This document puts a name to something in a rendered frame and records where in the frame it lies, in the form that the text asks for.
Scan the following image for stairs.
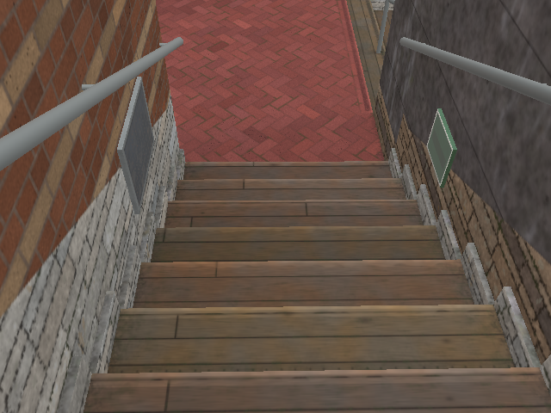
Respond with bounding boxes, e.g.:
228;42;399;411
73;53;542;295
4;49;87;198
84;161;551;413
346;0;393;113

